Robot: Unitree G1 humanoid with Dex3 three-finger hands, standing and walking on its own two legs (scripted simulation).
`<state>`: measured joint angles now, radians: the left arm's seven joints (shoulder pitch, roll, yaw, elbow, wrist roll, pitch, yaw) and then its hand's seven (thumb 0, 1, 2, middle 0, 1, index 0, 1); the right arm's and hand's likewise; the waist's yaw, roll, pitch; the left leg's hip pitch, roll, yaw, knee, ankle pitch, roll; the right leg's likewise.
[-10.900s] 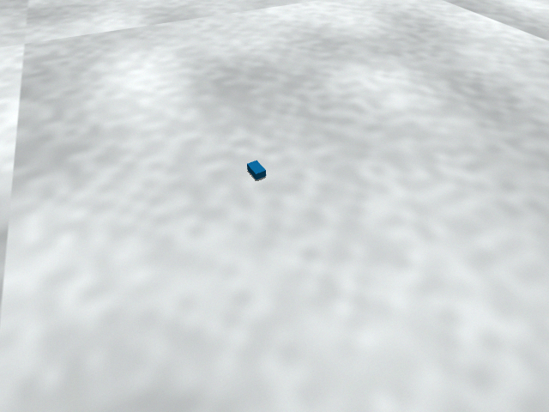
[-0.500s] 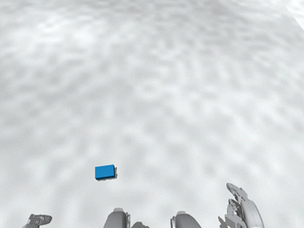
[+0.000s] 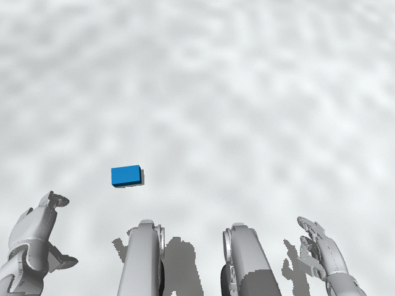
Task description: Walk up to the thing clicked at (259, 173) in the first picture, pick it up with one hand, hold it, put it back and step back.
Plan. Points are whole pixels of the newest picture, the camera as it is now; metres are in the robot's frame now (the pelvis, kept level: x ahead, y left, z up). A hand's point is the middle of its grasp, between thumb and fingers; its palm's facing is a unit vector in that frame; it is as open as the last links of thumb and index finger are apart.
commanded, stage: rise first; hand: left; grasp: from above
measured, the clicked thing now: (126, 176) +0.50 +0.25 -0.50
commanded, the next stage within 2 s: none
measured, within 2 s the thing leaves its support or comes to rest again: neither
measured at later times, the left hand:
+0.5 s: hand (83, 198) +0.37 +0.31 -0.28, palm faces -0.45 -0.12 -0.89, open 14.1 cm
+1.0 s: hand (94, 187) +0.41 +0.31 -0.34, palm faces -0.44 -0.05 -0.90, open 14.1 cm
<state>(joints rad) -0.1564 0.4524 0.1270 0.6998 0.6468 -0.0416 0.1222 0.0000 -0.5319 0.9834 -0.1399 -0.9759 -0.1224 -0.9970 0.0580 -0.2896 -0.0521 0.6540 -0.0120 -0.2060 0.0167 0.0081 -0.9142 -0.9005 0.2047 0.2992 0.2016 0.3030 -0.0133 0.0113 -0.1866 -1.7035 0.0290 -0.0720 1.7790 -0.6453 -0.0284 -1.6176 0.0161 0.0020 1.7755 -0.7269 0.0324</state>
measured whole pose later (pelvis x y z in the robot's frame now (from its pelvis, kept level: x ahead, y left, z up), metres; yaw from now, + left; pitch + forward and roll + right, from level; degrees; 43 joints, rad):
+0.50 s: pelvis -0.05 +0.00 -0.14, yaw -4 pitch +33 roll -6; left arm -0.69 0.68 0.15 1.15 1.11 -0.23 0.26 0.00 -0.53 1.03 -0.08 -1.00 -0.07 -1.02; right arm 0.14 -0.27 -0.03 0.76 -0.07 -0.03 0.08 0.01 -0.89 -0.89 0.20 0.30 0.20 0.30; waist -0.09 0.00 -0.09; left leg -2.18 0.02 -0.15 2.22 -0.61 -0.03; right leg -2.06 0.05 -0.04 2.19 -0.71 0.04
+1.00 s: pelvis -0.04 +0.00 -0.18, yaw -7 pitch +33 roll -8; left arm -0.88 0.77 0.16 1.40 1.27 -0.24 0.39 0.00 -0.53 1.00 -0.09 -0.99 -0.09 -0.99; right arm 0.09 -0.25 0.03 0.77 -0.14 -0.03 0.11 0.00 -0.91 -0.90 0.20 0.30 0.20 0.30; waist -0.16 -0.03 -0.06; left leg -2.31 0.02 -0.17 2.36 -0.64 -0.03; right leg -2.18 0.07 -0.05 2.32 -0.73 0.06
